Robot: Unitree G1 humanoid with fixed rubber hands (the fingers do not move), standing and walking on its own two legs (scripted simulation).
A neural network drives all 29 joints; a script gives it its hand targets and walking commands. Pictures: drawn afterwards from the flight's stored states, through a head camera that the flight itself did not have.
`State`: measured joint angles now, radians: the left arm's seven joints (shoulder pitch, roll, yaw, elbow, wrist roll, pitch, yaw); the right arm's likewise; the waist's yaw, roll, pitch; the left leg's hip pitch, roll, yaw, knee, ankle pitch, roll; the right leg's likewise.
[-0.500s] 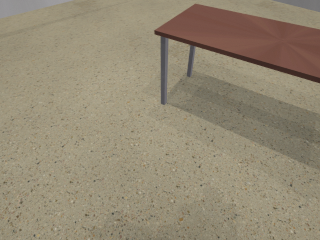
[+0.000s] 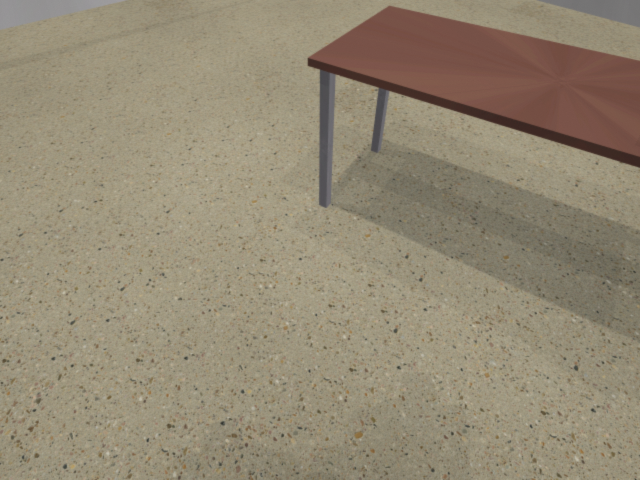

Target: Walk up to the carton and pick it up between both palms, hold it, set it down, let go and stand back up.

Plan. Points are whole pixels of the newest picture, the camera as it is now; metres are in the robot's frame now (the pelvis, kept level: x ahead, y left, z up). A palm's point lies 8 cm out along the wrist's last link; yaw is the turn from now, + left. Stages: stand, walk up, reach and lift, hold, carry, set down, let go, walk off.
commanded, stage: walk up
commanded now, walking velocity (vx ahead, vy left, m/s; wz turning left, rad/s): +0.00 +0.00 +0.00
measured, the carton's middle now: out of the picture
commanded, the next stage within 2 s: none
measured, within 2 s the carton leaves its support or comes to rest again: neither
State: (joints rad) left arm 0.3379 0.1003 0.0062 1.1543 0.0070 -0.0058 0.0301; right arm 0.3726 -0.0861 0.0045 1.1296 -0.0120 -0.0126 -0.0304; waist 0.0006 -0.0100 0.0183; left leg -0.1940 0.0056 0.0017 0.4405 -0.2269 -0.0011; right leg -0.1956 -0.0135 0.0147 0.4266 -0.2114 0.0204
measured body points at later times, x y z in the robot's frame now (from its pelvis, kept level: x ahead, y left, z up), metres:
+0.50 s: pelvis +0.05 -0.11 -0.04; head +0.04 -0.14 +0.41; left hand +0.19 +0.17 -0.14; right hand -0.02 -0.39 -0.19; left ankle +0.00 +0.11 -0.72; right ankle +0.08 -0.26 -0.75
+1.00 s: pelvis +0.24 -0.22 -0.01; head +0.25 -0.21 +0.44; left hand +0.44 -0.04 -0.15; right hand +0.06 -0.41 -0.13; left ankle +0.31 -0.13 -0.74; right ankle +0.17 -0.35 -0.66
